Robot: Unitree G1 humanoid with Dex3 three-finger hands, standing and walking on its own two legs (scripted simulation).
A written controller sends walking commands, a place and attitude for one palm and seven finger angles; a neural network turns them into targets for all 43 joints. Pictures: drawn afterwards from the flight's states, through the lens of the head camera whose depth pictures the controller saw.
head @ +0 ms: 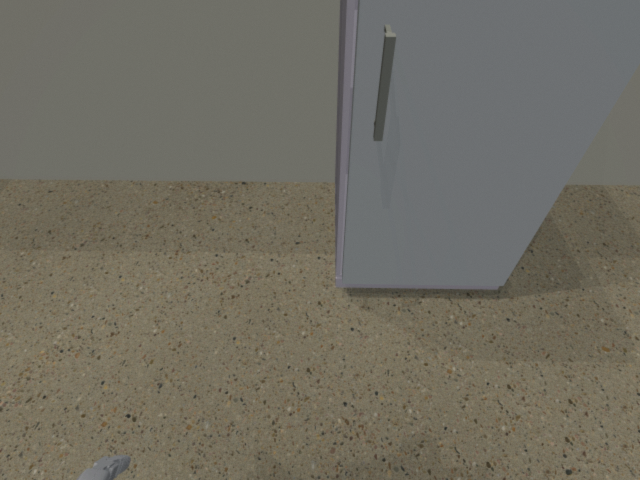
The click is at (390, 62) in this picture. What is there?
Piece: fridge door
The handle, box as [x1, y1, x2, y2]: [373, 25, 395, 140]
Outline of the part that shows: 389,25 385,25 384,27 385,36 376,116 374,120 374,140 382,139 394,49 395,34 391,32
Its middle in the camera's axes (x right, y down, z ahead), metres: +0.13 -0.31 +0.80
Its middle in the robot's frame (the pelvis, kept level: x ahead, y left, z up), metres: +0.83 -0.09 +0.08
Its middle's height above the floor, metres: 0.85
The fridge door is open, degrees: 0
